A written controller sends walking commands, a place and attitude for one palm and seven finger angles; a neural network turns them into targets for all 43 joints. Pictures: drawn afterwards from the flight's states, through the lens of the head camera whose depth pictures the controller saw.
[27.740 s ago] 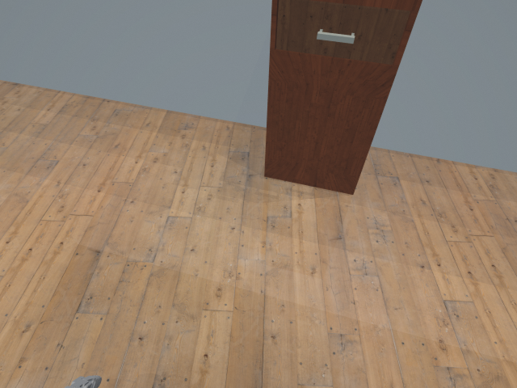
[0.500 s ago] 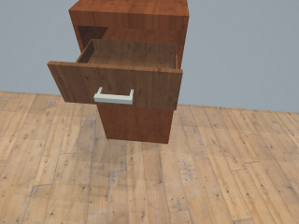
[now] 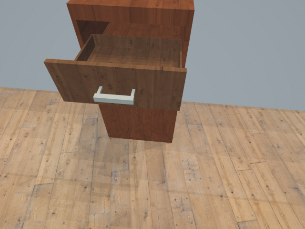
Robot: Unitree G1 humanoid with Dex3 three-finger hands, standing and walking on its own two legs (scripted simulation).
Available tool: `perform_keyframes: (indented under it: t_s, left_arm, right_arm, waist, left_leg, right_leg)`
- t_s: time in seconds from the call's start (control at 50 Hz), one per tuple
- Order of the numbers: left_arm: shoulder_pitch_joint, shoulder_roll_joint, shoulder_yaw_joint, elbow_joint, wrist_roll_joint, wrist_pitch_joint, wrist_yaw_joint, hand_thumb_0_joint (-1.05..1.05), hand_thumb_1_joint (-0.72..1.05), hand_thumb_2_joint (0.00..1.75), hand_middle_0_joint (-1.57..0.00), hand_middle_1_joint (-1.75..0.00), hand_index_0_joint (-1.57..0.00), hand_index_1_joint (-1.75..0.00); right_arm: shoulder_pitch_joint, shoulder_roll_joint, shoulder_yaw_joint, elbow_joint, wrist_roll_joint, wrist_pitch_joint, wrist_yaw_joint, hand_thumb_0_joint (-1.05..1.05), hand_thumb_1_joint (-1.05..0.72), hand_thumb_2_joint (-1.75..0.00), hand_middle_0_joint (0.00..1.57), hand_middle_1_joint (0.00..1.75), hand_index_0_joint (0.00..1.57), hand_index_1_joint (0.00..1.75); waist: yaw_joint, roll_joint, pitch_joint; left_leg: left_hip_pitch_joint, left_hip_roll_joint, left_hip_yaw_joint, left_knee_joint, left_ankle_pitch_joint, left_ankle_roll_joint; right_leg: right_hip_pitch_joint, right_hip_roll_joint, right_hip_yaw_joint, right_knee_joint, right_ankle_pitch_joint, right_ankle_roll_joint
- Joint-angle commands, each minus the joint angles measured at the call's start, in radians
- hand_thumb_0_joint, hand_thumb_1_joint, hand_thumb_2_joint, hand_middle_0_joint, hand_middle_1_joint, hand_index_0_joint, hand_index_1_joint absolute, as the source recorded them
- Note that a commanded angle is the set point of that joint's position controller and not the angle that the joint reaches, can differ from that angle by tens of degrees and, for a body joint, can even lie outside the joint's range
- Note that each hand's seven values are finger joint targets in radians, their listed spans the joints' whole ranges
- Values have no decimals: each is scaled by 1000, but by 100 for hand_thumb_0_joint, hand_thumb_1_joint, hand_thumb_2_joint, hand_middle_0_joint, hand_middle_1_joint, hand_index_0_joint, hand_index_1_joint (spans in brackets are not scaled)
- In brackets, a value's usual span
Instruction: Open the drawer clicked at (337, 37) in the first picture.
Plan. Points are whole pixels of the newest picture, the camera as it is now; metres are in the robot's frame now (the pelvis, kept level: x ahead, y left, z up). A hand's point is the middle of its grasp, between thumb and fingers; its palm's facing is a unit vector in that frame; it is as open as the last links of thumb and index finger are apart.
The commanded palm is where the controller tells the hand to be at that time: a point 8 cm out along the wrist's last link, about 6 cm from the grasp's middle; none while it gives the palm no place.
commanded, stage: look to check the result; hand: left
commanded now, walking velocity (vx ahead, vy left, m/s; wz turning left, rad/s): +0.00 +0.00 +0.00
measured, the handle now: (115, 94) +0.51 +0.16 +0.04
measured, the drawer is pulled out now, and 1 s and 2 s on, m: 0.30 0.30 0.30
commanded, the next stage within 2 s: stand and wait in 0.18 s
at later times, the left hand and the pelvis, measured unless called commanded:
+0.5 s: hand out of the picture +0.02 +0.17 -0.17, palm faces +0.03 -0.98 -0.21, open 7.4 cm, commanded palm none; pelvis +0.01 -0.01 +0.00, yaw +0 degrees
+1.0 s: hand out of the picture +0.05 +0.19 -0.17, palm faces +0.03 -0.97 -0.25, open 7.4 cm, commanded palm none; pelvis +0.01 -0.01 +0.00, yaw +0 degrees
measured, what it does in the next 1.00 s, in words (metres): stands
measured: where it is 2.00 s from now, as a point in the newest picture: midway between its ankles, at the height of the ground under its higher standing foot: outside the picture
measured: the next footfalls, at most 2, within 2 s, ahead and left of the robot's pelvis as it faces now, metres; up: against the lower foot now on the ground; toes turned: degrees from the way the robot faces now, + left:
none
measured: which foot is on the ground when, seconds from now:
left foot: down 0.00-1.00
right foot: down 0.00-1.00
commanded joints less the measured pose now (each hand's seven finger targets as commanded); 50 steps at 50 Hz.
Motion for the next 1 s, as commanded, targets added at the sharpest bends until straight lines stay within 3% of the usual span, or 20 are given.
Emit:
perform_keyframes:
  t_s: [0.0, 0.26, 0.4, 0.48, 0.68, 0.88, 0.98]
  left_arm:
    - [58, 108, 23, -21, -1, -16, 3, 0, 90, 90, -20, -30, -20, -30]
    - [31, 123, 27, -29, -1, -17, 3, 0, 90, 90, -20, -30, -20, -30]
    - [18, 137, 30, -31, -2, -20, 1, 0, 90, 90, -20, -30, -20, -30]
    - [8, 149, 33, -34, -2, -20, 1, 0, 90, 90, -20, -30, -20, -30]
    - [-16, 174, 37, -38, -1, -21, -3, 0, 90, 90, -20, -30, -20, -30]
    - [-47, 211, 43, -45, -2, -27, -5, 0, 90, 90, -20, -30, -20, -30]
    - [-67, 227, 44, -46, -1, -28, -7, 0, 90, 90, -20, -30, -20, -30]
  right_arm:
    - [71, -87, -10, -18, -2, -8, -3, 0, -90, -90, 20, 30, 20, 30]
    - [55, -97, -13, -15, -3, -5, -2, 0, -90, -90, 20, 30, 20, 30]
    - [41, -114, -14, -16, -3, -11, -4, 0, -90, -90, 20, 30, 20, 30]
    - [37, -120, -15, -17, -3, -9, -3, 0, -90, -90, 20, 30, 20, 30]
    - [8, -152, -19, -19, -5, -10, -1, 0, -90, -90, 20, 30, 20, 30]
    - [-27, -188, -24, -26, -5, -14, -1, 0, -90, -90, 20, 30, 20, 30]
    - [-47, -208, -25, -29, -5, -14, 0, 0, -90, -90, 20, 30, 20, 30]
  waist:
    - [-4, 15, 8]
    - [-7, 2, 23]
    - [-5, 1, -12]
    - [-7, 7, -1]
    - [-6, 2, 5]
    - [-6, 9, -32]
    - [-7, -1, -19]
  left_leg:
    - [18, 75, -71, -71, 52, 37]
    - [21, 75, -69, -75, 51, 32]
    - [40, 79, -69, -74, 95, 30]
    - [35, 80, -69, -82, 79, 29]
    - [39, 82, -70, -90, 64, 29]
    - [62, 86, -72, -89, 115, 28]
    - [59, 88, -76, -100, 101, 27]
  right_leg:
    - [-51, -109, 104, -106, 33, -20]
    - [-47, -112, 103, -125, 19, -19]
    - [-15, -116, 101, -112, 103, -20]
    - [-14, -115, 103, -120, 85, -20]
    - [-19, -115, 109, -134, 55, -20]
    - [16, -126, 106, -128, 145, -21]
    - [11, -125, 109, -139, 125, -18]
